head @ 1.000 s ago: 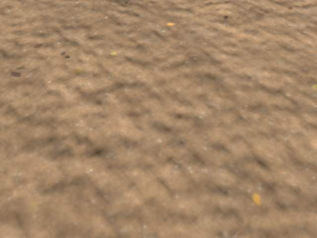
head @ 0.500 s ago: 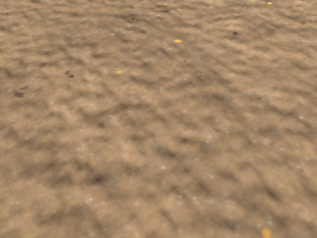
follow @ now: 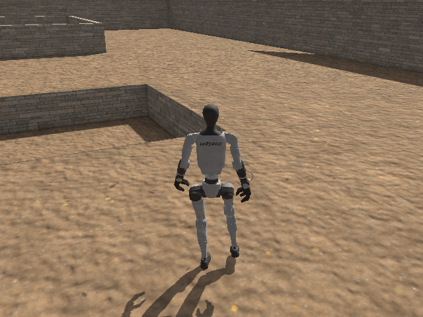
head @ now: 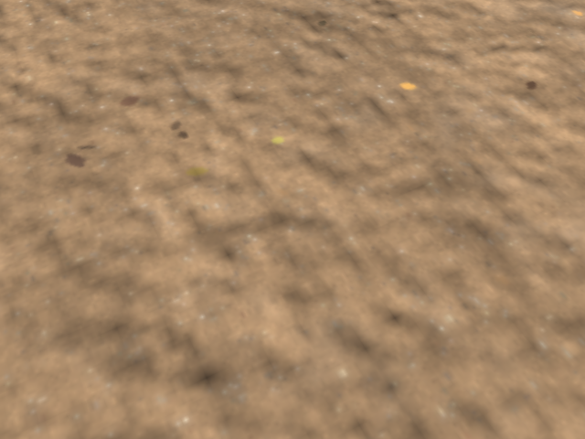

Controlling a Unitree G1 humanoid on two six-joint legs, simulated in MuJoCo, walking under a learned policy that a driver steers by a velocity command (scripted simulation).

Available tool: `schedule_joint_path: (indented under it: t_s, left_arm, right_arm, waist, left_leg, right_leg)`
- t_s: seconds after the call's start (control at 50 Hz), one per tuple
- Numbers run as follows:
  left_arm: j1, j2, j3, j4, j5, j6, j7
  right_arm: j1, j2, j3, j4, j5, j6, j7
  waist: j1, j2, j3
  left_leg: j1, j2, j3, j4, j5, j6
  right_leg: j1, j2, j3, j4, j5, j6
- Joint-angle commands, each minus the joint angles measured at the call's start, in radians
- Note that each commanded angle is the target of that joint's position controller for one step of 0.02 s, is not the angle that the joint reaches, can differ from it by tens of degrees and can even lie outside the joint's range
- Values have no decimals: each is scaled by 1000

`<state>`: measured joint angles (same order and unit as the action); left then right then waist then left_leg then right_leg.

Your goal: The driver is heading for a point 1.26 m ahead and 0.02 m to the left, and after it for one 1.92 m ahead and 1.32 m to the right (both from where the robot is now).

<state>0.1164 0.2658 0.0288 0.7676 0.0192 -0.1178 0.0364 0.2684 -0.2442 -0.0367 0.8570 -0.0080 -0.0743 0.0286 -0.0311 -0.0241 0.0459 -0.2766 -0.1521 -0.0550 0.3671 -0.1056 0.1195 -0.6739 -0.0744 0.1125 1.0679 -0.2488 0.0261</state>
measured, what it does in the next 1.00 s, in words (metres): walks ahead: right foot, then left foot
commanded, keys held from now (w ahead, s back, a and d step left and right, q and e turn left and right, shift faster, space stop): q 0.24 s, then no key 0.06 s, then w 0.38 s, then w+e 0.32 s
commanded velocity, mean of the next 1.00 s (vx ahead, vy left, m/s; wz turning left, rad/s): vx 0.29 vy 0.00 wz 0.17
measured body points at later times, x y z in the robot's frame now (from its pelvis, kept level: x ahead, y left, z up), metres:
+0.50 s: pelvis +0.13 -0.04 +0.00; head +0.15 -0.05 +0.45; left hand +0.17 +0.24 -0.10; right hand +0.32 -0.27 -0.11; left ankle +0.08 +0.10 -0.69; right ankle +0.20 -0.13 -0.74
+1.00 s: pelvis +0.27 +0.02 +0.00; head +0.30 +0.04 +0.44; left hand +0.42 +0.28 -0.11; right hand +0.30 -0.24 -0.12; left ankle +0.11 +0.09 -0.74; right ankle +0.49 -0.10 -0.69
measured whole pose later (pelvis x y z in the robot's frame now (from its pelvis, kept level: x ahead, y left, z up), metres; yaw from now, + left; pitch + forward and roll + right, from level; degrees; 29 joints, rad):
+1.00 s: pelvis +0.27 +0.02 +0.00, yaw +8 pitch +3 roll +0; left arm 0.16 0.26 0.05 0.70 -0.02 -0.06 -0.05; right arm 0.43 -0.24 -0.03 0.85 0.00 -0.09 -0.01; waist -0.08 -0.05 -0.01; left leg 0.10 -0.02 0.12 0.20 -0.34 0.02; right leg -0.73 -0.05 0.03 0.72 0.09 -0.03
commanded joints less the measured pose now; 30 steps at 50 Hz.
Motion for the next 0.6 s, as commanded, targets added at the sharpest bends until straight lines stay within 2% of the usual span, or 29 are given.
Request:
schedule_joint_path:
  t_s: [0.02,0.06,0.12,0.18,0.2,0.22,0.24,0.26,0.28,0.3,0.32,0.34,0.36,0.4,0.46,0.52,0.56,0.6]
  left_arm:
    - [106,37,11,-40,9,31,25]
    - [31,45,10,-71,-5,46,25]
    - [-60,71,12,-112,-15,53,13]
    - [-42,109,26,-117,-15,32,-2]
    - [8,111,30,-103,-15,21,-5]
    - [60,141,39,-94,-2,16,-2]
    - [81,188,46,-107,12,25,8]
    - [117,185,50,-95,37,41,6]
    - [80,121,39,-129,10,46,1]
    - [56,82,30,-143,-1,52,-1]
    - [43,82,27,-144,-4,61,-6]
    - [33,87,26,-137,-7,66,-9]
    - [34,95,27,-128,-5,69,-11]
    - [68,104,33,-109,-9,67,-14]
    - [108,133,45,-94,-19,54,-13]
    - [131,165,57,-82,-29,48,-22]
    - [142,172,60,-73,-41,54,-27]
    - [136,159,54,-68,-51,64,-28]
  right_arm:
    - [-51,-171,-41,-93,15,0,-28]
    - [-15,-174,-46,-93,32,23,-42]
    - [6,-169,-50,-102,31,54,-63]
    - [-18,-162,-53,-135,26,72,-79]
    - [-52,-155,-50,-153,30,76,-81]
    - [-50,-119,-37,-173,25,78,-79]
    - [15,-53,-20,-178,9,76,-76]
    - [113,-95,-28,-194,25,70,-71]
    - [152,-187,-50,-154,15,70,-69]
    - [89,-215,-63,-143,20,84,-70]
    - [71,-189,-61,-137,21,101,-75]
    - [46,-162,-55,-151,18,108,-75]
    - [45,-120,-44,-154,18,108,-67]
    - [39,-81,-29,-157,18,91,-55]
    - [-35,-74,-19,-179,15,54,-46]
    - [-59,-86,-18,-179,20,27,-39]
    - [-45,-92,-21,-174,26,16,-33]
    - [5,-80,-22,-149,25,7,-29]
  waist:
    - [62,82,-125]
    - [31,107,-159]
    - [2,123,-155]
    - [24,149,-148]
    - [59,154,-152]
    - [68,115,-195]
    - [31,-83,-250]
    - [-19,-330,-308]
    - [-11,-199,-277]
    - [13,-89,-223]
    - [9,-17,-209]
    - [8,-28,-172]
    - [4,-65,-142]
    - [20,-132,-124]
    - [56,-136,-115]
    - [65,-147,-111]
    - [52,-147,-96]
    - [11,-120,-83]
  left_leg:
    - [-142,194,-121,-46,594,128]
    - [-68,209,-178,-14,486,93]
    - [43,246,-302,28,308,81]
    - [111,250,-408,100,217,66]
    - [93,220,-408,148,192,41]
    - [19,170,-377,254,79,3]
    - [-142,45,-224,491,-330,-53]
    - [-319,-23,-143,666,-622,-94]
    - [-351,44,-164,812,-563,-136]
    - [-364,59,-144,879,-483,-164]
    - [-360,83,-124,884,-416,-176]
    - [-365,106,-101,866,-353,-180]
    - [-331,113,-51,827,-303,-182]
    - [-284,120,23,713,-280,-181]
    - [-230,157,44,512,-282,-153]
    - [-129,153,64,341,-279,-118]
    - [-56,144,80,235,-240,-91]
    - [86,123,106,85,-143,-56]
  right_leg:
    - [231,75,-76,-204,144,38]
    - [216,95,-54,-313,205,48]
    - [152,105,-7,-413,169,54]
    - [200,109,21,-551,101,24]
    - [294,99,5,-658,183,1]
    - [462,2,44,-704,318,-42]
    - [662,-210,227,-672,662,-139]
    - [748,-377,526,-711,682,-312]
    - [719,-354,509,-713,563,-322]
    - [662,-281,361,-691,502,-277]
    - [614,-212,279,-709,320,-233]
    - [553,-174,242,-747,134,-221]
    - [483,-123,188,-795,11,-210]
    - [446,-85,144,-855,-104,-218]
    - [459,-122,165,-888,-130,-245]
    - [440,-144,163,-893,-144,-254]
    - [406,-154,168,-890,-189,-253]
    - [327,-127,139,-847,-240,-224]
Keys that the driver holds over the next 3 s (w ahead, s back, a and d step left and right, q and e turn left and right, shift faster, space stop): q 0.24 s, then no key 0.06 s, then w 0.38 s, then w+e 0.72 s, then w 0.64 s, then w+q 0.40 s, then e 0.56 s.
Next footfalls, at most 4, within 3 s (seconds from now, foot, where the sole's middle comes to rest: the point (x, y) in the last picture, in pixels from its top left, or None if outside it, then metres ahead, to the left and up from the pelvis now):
0.22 right None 0.24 -0.12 -0.78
0.64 left None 0.15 0.10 -0.78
1.12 right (321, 403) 0.53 -0.06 -0.78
1.60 left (242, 300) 0.81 0.12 -0.78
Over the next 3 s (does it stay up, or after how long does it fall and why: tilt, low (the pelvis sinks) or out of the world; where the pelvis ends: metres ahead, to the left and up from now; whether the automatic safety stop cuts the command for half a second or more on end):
stays up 1.19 -0.05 0.00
